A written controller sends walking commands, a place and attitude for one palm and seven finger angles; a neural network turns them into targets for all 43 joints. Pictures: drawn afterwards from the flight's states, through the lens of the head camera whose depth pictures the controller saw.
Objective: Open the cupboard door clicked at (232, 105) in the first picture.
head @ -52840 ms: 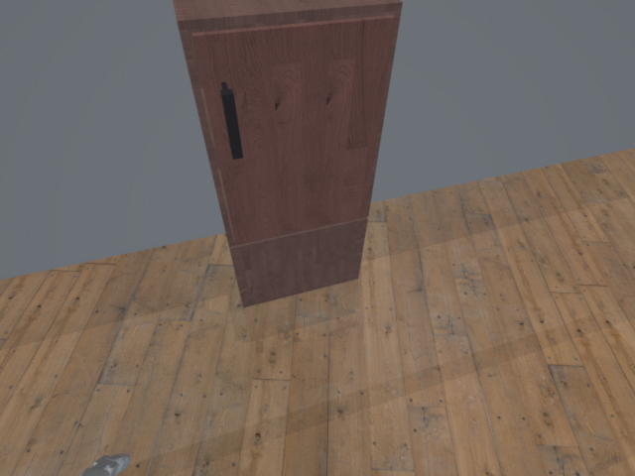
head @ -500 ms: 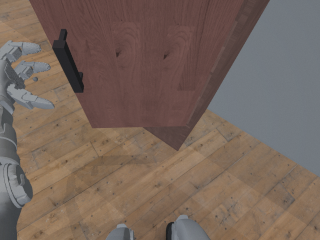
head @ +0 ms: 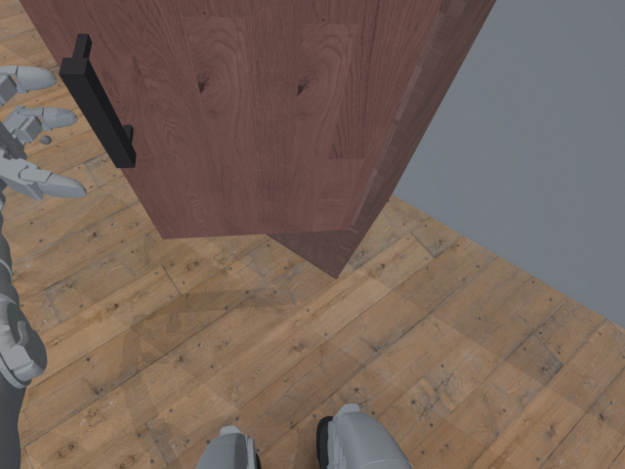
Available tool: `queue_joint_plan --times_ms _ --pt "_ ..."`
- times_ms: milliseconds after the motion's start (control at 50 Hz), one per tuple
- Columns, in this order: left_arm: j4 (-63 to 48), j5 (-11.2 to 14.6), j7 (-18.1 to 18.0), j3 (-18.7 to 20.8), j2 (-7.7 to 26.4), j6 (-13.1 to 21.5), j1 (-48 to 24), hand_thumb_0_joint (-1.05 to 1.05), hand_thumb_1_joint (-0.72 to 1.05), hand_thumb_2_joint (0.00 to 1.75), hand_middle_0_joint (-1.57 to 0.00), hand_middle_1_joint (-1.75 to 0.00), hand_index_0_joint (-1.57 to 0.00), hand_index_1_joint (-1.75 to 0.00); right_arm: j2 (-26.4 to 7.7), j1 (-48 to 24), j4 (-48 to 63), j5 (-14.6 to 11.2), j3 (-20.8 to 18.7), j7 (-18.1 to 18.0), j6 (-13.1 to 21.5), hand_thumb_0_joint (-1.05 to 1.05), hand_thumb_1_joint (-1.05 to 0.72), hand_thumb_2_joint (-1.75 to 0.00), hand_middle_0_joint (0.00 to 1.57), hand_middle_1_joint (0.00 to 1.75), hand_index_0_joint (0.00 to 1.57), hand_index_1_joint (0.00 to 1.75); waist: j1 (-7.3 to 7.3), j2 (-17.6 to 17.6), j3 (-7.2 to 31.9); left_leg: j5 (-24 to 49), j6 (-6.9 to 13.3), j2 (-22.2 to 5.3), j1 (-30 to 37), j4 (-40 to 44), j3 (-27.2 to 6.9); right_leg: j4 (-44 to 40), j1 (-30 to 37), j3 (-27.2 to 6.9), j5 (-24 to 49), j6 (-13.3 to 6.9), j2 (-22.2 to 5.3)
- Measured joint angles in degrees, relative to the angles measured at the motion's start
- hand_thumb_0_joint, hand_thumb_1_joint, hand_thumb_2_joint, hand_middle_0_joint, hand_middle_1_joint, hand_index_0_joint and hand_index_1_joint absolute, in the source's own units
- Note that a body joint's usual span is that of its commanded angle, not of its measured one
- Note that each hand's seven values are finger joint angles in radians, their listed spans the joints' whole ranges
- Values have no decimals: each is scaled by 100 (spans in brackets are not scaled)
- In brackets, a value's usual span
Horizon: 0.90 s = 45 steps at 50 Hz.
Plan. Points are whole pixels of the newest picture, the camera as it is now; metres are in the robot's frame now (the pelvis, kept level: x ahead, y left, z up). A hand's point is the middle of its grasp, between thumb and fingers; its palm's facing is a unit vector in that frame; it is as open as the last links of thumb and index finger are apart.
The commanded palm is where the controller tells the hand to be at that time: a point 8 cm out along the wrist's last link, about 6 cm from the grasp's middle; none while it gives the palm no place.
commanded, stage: slide the fingers in behind the handle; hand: left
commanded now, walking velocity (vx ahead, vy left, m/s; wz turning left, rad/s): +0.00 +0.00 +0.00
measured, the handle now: (106, 107) +0.54 +0.21 +0.08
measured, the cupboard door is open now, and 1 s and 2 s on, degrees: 39 39 39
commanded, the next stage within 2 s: close the thumb around the handle in 1.50 s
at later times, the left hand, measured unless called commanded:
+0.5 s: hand (63, 147) +0.48 +0.25 +0.08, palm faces -0.02 -1.00 +0.00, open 14.0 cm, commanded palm +0.46 +0.29 +0.08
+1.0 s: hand (95, 142) +0.48 +0.21 +0.09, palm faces +0.00 -1.00 -0.02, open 14.0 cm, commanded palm +0.46 +0.26 +0.08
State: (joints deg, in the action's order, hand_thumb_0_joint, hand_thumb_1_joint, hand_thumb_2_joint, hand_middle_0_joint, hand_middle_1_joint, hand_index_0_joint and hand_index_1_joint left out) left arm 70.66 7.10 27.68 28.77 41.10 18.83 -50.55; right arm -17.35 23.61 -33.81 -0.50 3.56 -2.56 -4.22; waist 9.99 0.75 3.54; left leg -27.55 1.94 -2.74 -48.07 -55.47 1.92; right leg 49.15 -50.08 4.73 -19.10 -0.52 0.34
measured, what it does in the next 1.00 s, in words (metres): stands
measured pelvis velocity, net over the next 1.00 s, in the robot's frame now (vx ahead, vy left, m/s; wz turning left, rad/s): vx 0.00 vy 0.00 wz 0.00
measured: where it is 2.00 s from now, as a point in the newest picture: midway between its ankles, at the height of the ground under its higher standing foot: outside the picture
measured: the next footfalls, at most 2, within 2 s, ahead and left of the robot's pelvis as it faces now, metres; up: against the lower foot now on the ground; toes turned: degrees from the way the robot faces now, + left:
none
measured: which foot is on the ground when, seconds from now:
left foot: down 0.00-1.00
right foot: down 0.00-1.00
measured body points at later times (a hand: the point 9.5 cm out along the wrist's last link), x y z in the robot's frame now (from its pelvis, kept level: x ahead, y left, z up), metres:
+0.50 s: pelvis +0.01 +0.01 +0.00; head +0.12 +0.03 +0.44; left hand +0.47 +0.30 +0.09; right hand +0.04 -0.26 -0.10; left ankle -0.02 +0.09 -0.68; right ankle +0.04 -0.12 -0.68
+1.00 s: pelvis +0.00 +0.00 +0.00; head +0.12 +0.02 +0.44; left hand +0.48 +0.27 +0.09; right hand +0.01 -0.26 -0.11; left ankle -0.02 +0.09 -0.68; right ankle +0.04 -0.12 -0.68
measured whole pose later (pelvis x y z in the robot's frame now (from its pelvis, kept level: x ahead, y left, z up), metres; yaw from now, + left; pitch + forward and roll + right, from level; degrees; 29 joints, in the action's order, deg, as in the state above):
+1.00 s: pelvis +0.00 +0.00 +0.00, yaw +0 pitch +18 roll -3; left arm 62.3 8.0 18.5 23.2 28.9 22.2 -45.7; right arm -15.9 24.1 -34.7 0.0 2.1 -0.7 -3.4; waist 8.3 1.4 4.8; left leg -27.7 2.1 -2.2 -45.4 -54.6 2.5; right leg 49.1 -47.9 3.9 -19.5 -0.1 -0.1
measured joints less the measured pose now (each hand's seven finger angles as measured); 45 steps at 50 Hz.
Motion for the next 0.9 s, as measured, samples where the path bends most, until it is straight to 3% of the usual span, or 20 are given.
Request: queue_joint_plan --times_ms 120,240,420,520,720,900 --pt "-345 54 -43 60 -181 156 185 -1 -50 30 -30 -120 -30 -119 12 62 1 31 -62 48 -10 0 -90 -90 21 30 20 30 -6 -14 57 -13 -5 -25 -14 12 33 -21 -29 -34 8 1 29" --pt "-383 25 -111 116 -251 18 330 -1 -50 30 -30 -120 -30 -120 48 34 75 17 -65 72 -43 0 -90 -90 21 30 20 30 10 -15 100 -38 12 -36 89 54 60 -71 65 -63 2 17 46" --pt "-753 228 -257 -188 -704 135 600 -1 -50 30 -30 -120 -30 -120 126 -29 51 12 -91 137 -41 0 -90 -90 21 30 20 30 -166 26 181 -57 40 15 284 118 49 -131 276 -58 -31 59 1" --pt "-701 156 -412 -417 -916 95 579 -1 -50 30 -30 -120 -30 -120 152 -126 45 21 -96 152 -11 0 -90 -90 21 30 20 30 -206 45 192 -56 57 61 330 111 28 -109 332 -40 -52 79 -45" --pt "-682 35 -790 -504 -1137 305 331 -2 -50 30 -30 -120 -30 -120 182 -230 -25 61 -92 168 96 0 -90 -90 21 30 20 30 -176 43 111 -51 55 91 211 3 30 30 201 -47 -67 79 -80" --pt "-572 -28 -861 -420 -1050 188 351 -1 -50 30 -30 -120 -30 -120 170 -59 -2 45 -85 169 66 0 -90 -90 21 30 20 30 -101 44 104 -25 43 64 228 48 75 27 175 -92 -44 52 -48"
